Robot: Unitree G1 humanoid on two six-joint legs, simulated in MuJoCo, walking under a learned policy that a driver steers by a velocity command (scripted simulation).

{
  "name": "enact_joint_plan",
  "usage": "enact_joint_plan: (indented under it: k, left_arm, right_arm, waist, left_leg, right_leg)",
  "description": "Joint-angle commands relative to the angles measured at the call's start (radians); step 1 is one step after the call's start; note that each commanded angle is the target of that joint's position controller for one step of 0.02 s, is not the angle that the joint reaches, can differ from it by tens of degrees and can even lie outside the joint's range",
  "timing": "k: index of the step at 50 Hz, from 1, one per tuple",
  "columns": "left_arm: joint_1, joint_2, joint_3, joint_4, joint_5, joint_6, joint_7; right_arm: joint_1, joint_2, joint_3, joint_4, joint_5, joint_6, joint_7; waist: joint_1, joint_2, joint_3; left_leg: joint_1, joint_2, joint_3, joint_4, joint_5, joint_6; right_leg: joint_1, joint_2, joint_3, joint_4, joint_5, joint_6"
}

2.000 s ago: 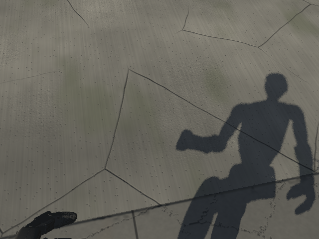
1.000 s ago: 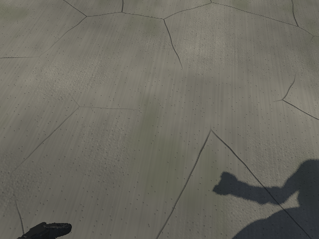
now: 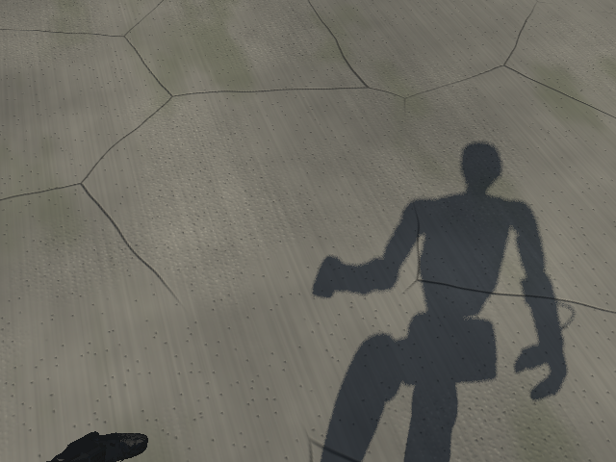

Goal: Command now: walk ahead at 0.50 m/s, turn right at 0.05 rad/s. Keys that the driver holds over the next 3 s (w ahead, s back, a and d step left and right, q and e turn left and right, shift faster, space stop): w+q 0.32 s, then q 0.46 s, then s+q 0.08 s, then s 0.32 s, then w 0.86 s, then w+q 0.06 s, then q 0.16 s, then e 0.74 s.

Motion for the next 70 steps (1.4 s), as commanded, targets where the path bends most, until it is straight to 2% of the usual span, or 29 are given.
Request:
enact_joint_plan:
  k: [1, 4, 5, 6, 7, 8, 11, 15, 20, 24, 28, 29, 30, 31, 32, 34, 38, 43, 50, 55, 56, 57, 58, 59, 60, 62, 64, 68, 70]
  left_arm:
    - [-0.081, 0.084, 0.023, -0.093, -0.004, -0.024, -0.006]
    - [0.196, 0.179, 0.075, -0.018, 0.008, -0.029, 0.01]
    - [0.375, 0.268, 0.097, 0.004, 0.024, -0.022, 0.027]
    - [0.376, 0.294, 0.096, 0.009, 0.031, -0.015, 0.024]
    - [0.348, 0.199, 0.074, 0.008, 0.019, -0.018, 0.021]
    - [0.292, 0.159, 0.06, 0.012, 0.008, -0.022, 0.02]
    - [0.151, 0.085, 0.043, 0.019, 0.026, -0.042, 0.012]
    - [0.141, 0.098, 0.057, 0.061, 0.032, -0.069, 0.021]
    - [0.127, 0.14, 0.067, 0.085, 0.029, -0.05, 0.05]
    - [0.175, 0.183, 0.08, 0.109, 0.005, -0.016, 0.065]
    - [0.131, 0.2, 0.092, 0.089, -0.024, 0.019, 0.081]
    - [0.165, 0.173, 0.081, 0.087, -0.012, 0.016, 0.077]
    - [0.28, 0.045, 0.044, 0.06, 0.059, 0.01, 0.062]
    - [0.31, 0.099, 0.037, 0.056, 0.042, -0.001, 0.045]
    - [0.204, 0.17, 0.057, 0.049, 0.006, -0.001, 0.039]
    - [0.126, 0.149, 0.053, 0.034, 0.013, 0.015, 0.057]
    - [0.157, 0.124, 0.052, 0.043, 0.025, 0.045, 0.072]
    - [0.112, 0.106, 0.047, 0.042, 0.023, 0.062, 0.083]
    - [0.116, 0.1, 0.044, 0.052, 0.011, 0.063, 0.077]
    - [0.203, 0.106, 0.053, 0.091, 0.007, 0.054, 0.049]
    - [0.172, 0.181, 0.07, 0.077, 0.025, 0.057, 0.05]
    - [0.149, 0.26, 0.091, 0.069, 0.046, 0.065, 0.056]
    - [0.153, 0.219, 0.081, 0.044, 0.085, 0.062, 0.061]
    - [0.081, 0.187, 0.068, 0.026, 0.081, 0.058, 0.065]
    - [0.026, 0.17, 0.064, 0.019, 0.053, 0.057, 0.066]
    - [0.01, 0.079, 0.031, 0.022, 0.011, 0.051, 0.065]
    - [0.039, 0.017, 0.003, 0.042, 0.014, 0.05, 0.074]
    - [0.196, 0.173, 0.05, 0.084, 0.01, 0.061, 0.1]
    - [0.215, 0.195, 0.061, 0.088, -0.001, 0.065, 0.099]
  right_arm:
    - [-0.022, -0.188, -0.043, -0.041, 0.014, -0.001, -0.005]
    - [-0.034, -0.163, -0.026, -0.034, 0.008, 0.011, -0.012]
    - [-0.029, -0.083, 0.006, -0.069, -0.028, 0.006, -0.012]
    - [0.085, -0.013, 0.025, -0.077, -0.003, -0.008, -0.012]
    - [0.015, -0.13, -0.005, -0.063, 0.02, -0.013, -0.012]
    - [-0.052, -0.154, -0.016, -0.085, 0.028, -0.012, -0.011]
    - [-0.06, -0.107, -0.018, -0.075, 0.007, 0.017, -0.016]
    - [-0.085, -0.061, -0.014, -0.086, 0.005, 0.047, -0.017]
    - [-0.224, -0.024, 0.002, -0.145, -0.014, 0.038, 0.009]
    - [-0.291, -0.037, -0.003, -0.203, -0.014, 0.046, 0.043]
    - [-0.105, -0.136, -0.055, -0.19, -0.02, 0.053, 0.049]
    - [-0.022, -0.194, -0.078, -0.175, -0.024, 0.053, 0.027]
    - [-0.057, -0.292, -0.089, -0.197, -0.026, 0.06, 0.002]
    - [-0.069, -0.279, -0.076, -0.251, -0.041, 0.051, 0.012]
    - [-0.108, -0.218, -0.064, -0.266, -0.034, 0.05, 0.02]
    - [-0.2, -0.151, -0.045, -0.262, -0.006, 0.055, 0.01]
    - [-0.251, -0.159, -0.049, -0.277, -0.034, 0.069, -0.009]
    - [-0.244, -0.186, -0.06, -0.278, -0.024, 0.096, -0.039]
    - [-0.24, -0.146, -0.04, -0.261, -0.041, 0.128, -0.047]
    - [-0.231, -0.141, -0.034, -0.232, -0.007, 0.147, -0.048]
    - [-0.18, -0.12, -0.032, -0.224, -0.014, 0.143, -0.047]
    - [-0.186, -0.123, -0.037, -0.233, -0.019, 0.13, -0.048]
    - [-0.235, -0.18, -0.059, -0.218, -0.028, 0.122, -0.058]
    - [-0.209, -0.193, -0.072, -0.187, -0.016, 0.129, -0.06]
    - [-0.163, -0.171, -0.07, -0.152, -0.013, 0.144, -0.067]
    - [-0.138, -0.116, -0.053, -0.125, -0.02, 0.162, -0.07]
    - [-0.167, -0.064, -0.03, -0.129, -0.017, 0.15, -0.054]
    - [-0.272, -0.08, -0.021, -0.141, 0.001, 0.112, -0.051]
    - [-0.222, -0.08, -0.019, -0.107, 0.007, 0.094, -0.045]
  waist:
    - [0.054, 0.129, 0.022]
    - [0.211, 0.105, -0.146]
    - [0.268, -0.056, -0.314]
    - [0.203, -0.274, -0.417]
    - [0.236, -0.132, -0.299]
    - [0.214, -0.108, -0.174]
    - [0.121, -0.086, -0.059]
    - [0.096, -0.028, -0.011]
    - [0.123, -0.009, 0.036]
    - [0.145, -0.017, 0.008]
    - [0.027, -0.018, -0.111]
    - [-0.011, 0.075, -0.169]
    - [0.11, 0.35, -0.252]
    - [0.083, 0.282, -0.47]
    - [0.035, 0.126, -0.421]
    - [0.086, 0.03, -0.209]
    - [0.141, 0.113, -0.161]
    - [0.117, 0.136, -0.187]
    - [0.077, 0.191, -0.198]
    - [0.104, 0.18, -0.149]
    - [0.059, 0.04, -0.116]
    - [0.057, -0.225, -0.06]
    - [0.134, -0.196, -0.106]
    - [0.096, -0.108, -0.098]
    - [0.056, -0.072, -0.105]
    - [0.054, -0.065, -0.1]
    - [0.076, -0.152, -0.056]
    - [0.17, -0.18, -0.012]
    - [0.166, -0.171, 0.009]
  left_leg:
    - [-0.035, 0.279, -0.176, -0.05, 0.347, 0.169]
    - [-0.141, 0.191, -0.109, 0.29, 0.544, 0.1]
    - [-0.358, 0.113, -0.059, 0.636, 0.18, 0.049]
    - [-0.647, -0.012, -0.13, 0.906, -0.332, 0.014]
    - [-0.739, 0.033, -0.212, 1.005, -0.3, 0.015]
    - [-0.777, 0.073, -0.191, 1.0, -0.204, 0.024]
    - [-0.649, 0.153, -0.182, 0.915, -0.013, 0.007]
    - [-0.667, 0.157, -0.196, 0.853, 0.101, -0.016]
    - [-0.596, 0.119, -0.097, 0.521, 0.325, -0.021]
    - [-0.573, 0.09, -0.049, 0.394, 0.299, 0.012]
    - [-0.326, -0.017, 0.009, 0.281, 0.208, 0.098]
    - [-0.131, 0.005, -0.069, 0.203, 0.479, 0.138]
    - [0.174, 0.255, -0.404, 0.326, 1.011, 0.278]
    - [0.291, 0.408, -0.772, 0.217, 0.824, 0.459]
    - [0.225, 0.356, -0.673, 0.156, 0.661, 0.411]
    - [-0.023, 0.263, -0.512, 0.109, 0.446, 0.309]
    - [-0.263, 0.178, -0.42, 0.066, 0.429, 0.268]
    - [-0.273, 0.162, -0.443, 0.104, 0.429, 0.235]
    - [-0.197, 0.198, -0.506, 0.159, 0.538, 0.214]
    - [-0.207, 0.142, -0.496, 0.203, 0.418, 0.137]
    - [-0.31, 0.047, -0.401, 0.311, 0.187, 0.08]
    - [-0.485, -0.168, -0.264, 0.486, -0.241, 0.019]
    - [-0.465, -0.18, -0.29, 0.811, -0.434, -0.036]
    - [-0.449, -0.187, -0.335, 0.983, -0.39, -0.039]
    - [-0.456, -0.176, -0.32, 1.038, -0.303, -0.051]
    - [-0.473, -0.131, -0.309, 1.054, -0.156, -0.085]
    - [-0.472, -0.09, -0.215, 0.887, -0.095, -0.113]
    - [-0.421, -0.025, -0.087, 0.529, -0.2, -0.105]
    - [-0.325, -0.024, -0.066, 0.392, -0.252, -0.06]
  right_leg:
    - [0.087, 0.025, -0.024, -0.08, -0.023, -0.031]
    - [0.539, 0.045, -0.038, -0.146, -0.006, -0.093]
    - [0.833, -0.196, 0.216, -0.119, 0.025, -0.159]
    - [0.997, -0.359, 0.616, -0.257, -0.214, -0.282]
    - [0.894, -0.323, 0.583, -0.312, -0.331, -0.252]
    - [0.779, -0.292, 0.436, -0.334, -0.315, -0.217]
    - [0.52, -0.195, 0.196, -0.431, -0.113, -0.181]
    - [0.463, -0.189, 0.031, -0.494, 0.083, -0.19]
    - [0.447, -0.14, -0.181, -0.46, 0.383, -0.156]
    - [0.572, -0.184, -0.209, -0.365, 0.487, -0.139]
    - [0.601, -0.158, -0.237, 0.003, 0.664, -0.077]
    - [0.478, -0.089, -0.25, 0.24, 0.441, -0.018]
    - [0.121, 0.06, -0.228, 0.584, -0.528, 0.052]
    - [-0.019, 0.155, 0.006, 0.813, -0.68, 0.075]
    - [-0.064, 0.099, 0.077, 0.817, -0.576, 0.055]
    - [-0.08, 0.036, 0.06, 0.674, -0.429, 0.05]
    - [0.087, 0.049, 0.04, 0.45, -0.354, 0.068]
    - [0.106, 0.078, 0.069, 0.323, -0.279, 0.107]
    - [0.158, 0.068, 0.056, 0.224, -0.32, 0.095]
    - [0.335, 0.07, 0.023, -0.19, -0.089, 0.019]
    - [0.391, -0.076, 0.166, -0.246, 0.117, -0.039]
    - [0.386, -0.271, 0.362, -0.274, 0.467, -0.211]
    - [0.297, -0.359, 0.44, -0.299, 0.53, -0.321]
    - [0.275, -0.29, 0.348, -0.281, 0.5, -0.282]
    - [0.306, -0.212, 0.267, -0.274, 0.337, -0.213]
    - [0.354, -0.135, 0.225, -0.31, -0.128, -0.156]
    - [0.391, -0.088, 0.214, -0.39, -0.427, -0.131]
    - [0.513, -0.128, 0.303, -0.434, -0.496, -0.158]
    - [0.466, -0.144, 0.324, -0.453, -0.54, -0.172]
Next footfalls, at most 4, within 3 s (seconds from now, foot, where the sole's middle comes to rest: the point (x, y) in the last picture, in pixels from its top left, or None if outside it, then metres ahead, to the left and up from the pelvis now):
0.08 right None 0.21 -0.13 -0.78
0.58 left None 0.44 0.12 -0.78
1.10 right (355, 459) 0.46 -0.12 -0.78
1.52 left None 0.25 0.01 -0.78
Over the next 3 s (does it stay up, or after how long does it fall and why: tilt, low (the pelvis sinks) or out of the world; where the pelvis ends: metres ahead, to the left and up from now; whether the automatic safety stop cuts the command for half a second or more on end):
stays up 0.76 0.07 0.00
